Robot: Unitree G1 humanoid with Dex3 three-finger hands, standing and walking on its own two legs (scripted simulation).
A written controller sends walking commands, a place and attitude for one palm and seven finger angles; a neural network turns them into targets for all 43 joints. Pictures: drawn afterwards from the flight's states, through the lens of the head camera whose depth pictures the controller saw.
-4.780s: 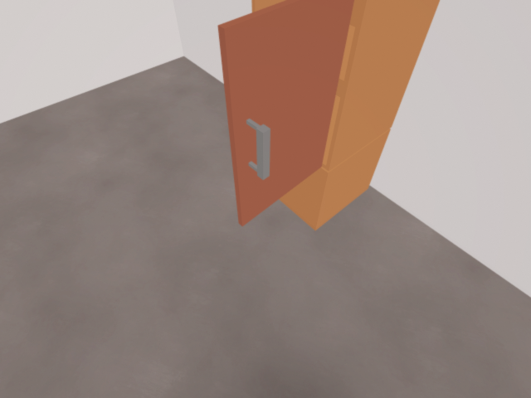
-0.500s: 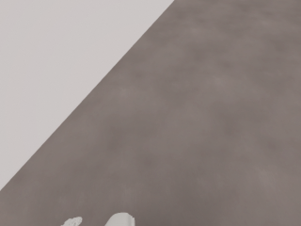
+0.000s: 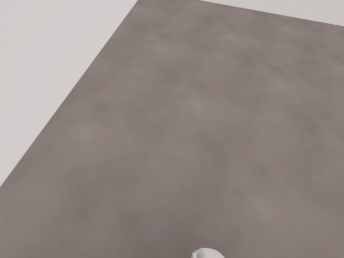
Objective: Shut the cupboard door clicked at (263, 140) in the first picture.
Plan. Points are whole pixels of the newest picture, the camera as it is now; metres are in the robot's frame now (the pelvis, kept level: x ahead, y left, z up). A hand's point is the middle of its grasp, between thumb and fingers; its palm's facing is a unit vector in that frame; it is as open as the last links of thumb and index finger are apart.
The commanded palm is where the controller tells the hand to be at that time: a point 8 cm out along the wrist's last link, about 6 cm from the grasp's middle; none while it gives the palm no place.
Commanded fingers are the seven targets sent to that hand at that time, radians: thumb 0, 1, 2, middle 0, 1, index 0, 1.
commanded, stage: walk around to get in front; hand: left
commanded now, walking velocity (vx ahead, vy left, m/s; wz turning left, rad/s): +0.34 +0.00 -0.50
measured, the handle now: out of the picture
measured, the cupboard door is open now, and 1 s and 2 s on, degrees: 93 93 93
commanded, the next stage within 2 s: walk to a spot facing it in 0.72 s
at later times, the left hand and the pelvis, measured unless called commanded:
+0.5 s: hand (154, 182) +0.35 +0.08 -0.17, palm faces -0.20 -0.96 -0.21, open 7.3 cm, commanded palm none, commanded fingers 0.00 0.90 0.90 -0.20 -0.30 -0.20 -0.30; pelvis +0.21 -0.08 -0.01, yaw -13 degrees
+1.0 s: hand (161, 173) +0.40 +0.06 -0.19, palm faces -0.11 -0.98 -0.15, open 7.4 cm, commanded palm none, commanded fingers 0.00 0.90 0.90 -0.20 -0.30 -0.20 -0.30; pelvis +0.45 -0.10 -0.02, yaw -12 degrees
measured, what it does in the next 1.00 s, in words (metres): walks ahead: right foot, then left foot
